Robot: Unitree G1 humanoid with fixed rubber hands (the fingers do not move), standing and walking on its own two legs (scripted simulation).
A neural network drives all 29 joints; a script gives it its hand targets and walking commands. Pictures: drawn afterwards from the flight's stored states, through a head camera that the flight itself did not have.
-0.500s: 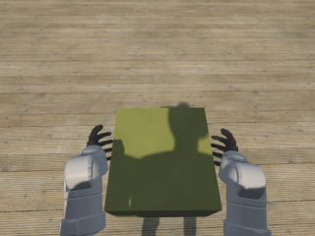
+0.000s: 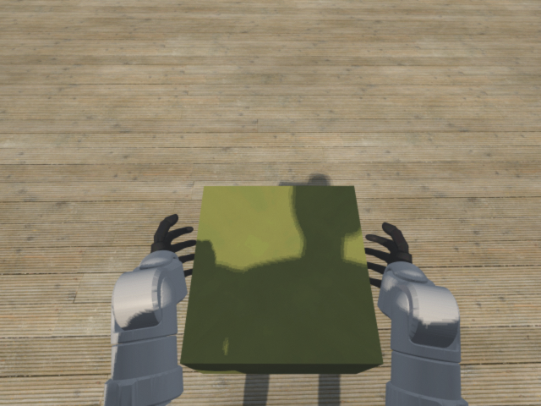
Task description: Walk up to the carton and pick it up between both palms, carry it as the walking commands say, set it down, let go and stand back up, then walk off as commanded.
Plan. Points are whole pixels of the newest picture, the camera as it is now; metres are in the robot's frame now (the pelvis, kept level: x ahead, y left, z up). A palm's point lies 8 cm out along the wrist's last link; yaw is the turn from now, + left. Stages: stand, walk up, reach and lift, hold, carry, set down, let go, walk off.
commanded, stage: carry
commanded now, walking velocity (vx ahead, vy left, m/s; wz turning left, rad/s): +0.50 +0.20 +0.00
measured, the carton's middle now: (279, 279) +0.31 +0.00 -0.02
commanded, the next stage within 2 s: none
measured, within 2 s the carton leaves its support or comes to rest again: neither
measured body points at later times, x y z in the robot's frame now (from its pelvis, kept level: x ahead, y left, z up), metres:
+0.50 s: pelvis +0.24 +0.01 -0.01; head +0.30 +0.01 +0.44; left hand +0.55 +0.17 +0.03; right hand +0.54 -0.15 +0.03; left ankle +0.30 +0.08 -0.74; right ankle +0.23 -0.13 -0.73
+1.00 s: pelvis +0.29 -0.02 +0.00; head +0.32 -0.03 +0.45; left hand +0.60 +0.14 +0.07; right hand +0.58 -0.19 +0.06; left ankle +0.30 +0.08 -0.74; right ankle +0.30 -0.13 -0.74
